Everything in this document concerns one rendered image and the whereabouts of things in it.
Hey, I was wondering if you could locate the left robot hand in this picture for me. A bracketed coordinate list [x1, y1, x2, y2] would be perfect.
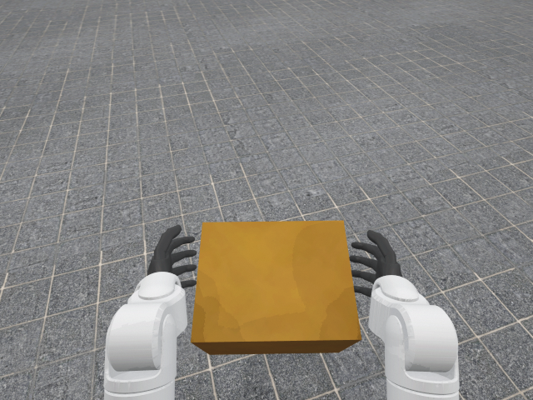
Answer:
[147, 225, 197, 288]

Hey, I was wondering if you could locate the right robot hand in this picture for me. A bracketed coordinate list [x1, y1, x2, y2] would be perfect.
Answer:
[349, 230, 402, 297]

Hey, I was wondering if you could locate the carton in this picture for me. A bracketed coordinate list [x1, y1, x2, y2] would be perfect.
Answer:
[191, 221, 361, 355]

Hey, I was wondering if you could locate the left robot forearm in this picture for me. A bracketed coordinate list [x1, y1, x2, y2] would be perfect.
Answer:
[103, 272, 187, 400]

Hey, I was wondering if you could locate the right robot forearm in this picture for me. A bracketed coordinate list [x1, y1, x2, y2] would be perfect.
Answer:
[368, 275, 460, 400]

